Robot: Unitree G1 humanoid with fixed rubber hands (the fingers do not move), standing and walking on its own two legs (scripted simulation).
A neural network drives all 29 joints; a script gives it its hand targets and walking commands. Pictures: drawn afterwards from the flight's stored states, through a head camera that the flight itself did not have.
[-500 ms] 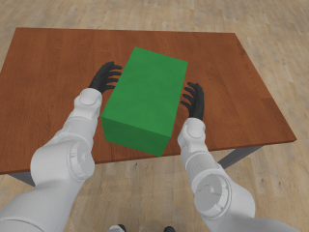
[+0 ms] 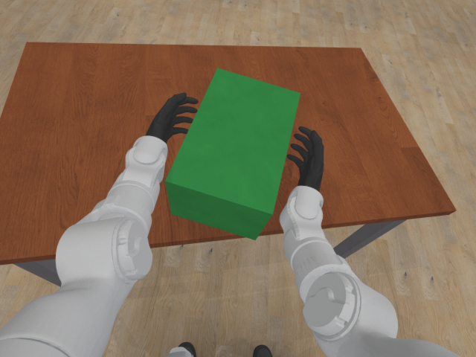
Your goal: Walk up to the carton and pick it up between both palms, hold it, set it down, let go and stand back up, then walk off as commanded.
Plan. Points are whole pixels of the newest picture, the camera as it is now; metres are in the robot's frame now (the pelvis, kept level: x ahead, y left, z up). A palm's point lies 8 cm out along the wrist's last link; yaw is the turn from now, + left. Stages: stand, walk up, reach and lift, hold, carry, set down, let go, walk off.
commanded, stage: reach and lift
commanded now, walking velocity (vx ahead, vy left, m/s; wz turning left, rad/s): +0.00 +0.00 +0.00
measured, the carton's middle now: (236, 153) +0.47 -0.01 +0.00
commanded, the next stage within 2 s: none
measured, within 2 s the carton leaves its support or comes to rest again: neither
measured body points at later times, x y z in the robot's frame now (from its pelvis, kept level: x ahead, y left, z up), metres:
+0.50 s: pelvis -0.01 +0.00 +0.00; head +0.07 +0.05 +0.44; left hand +0.46 +0.10 +0.05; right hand +0.39 -0.15 +0.05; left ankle +0.03 +0.09 -0.73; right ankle +0.00 -0.18 -0.73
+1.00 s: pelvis -0.01 -0.02 +0.01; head +0.01 +0.02 +0.45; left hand +0.45 +0.10 +0.11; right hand +0.40 -0.16 +0.12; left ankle +0.03 +0.09 -0.73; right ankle +0.00 -0.18 -0.73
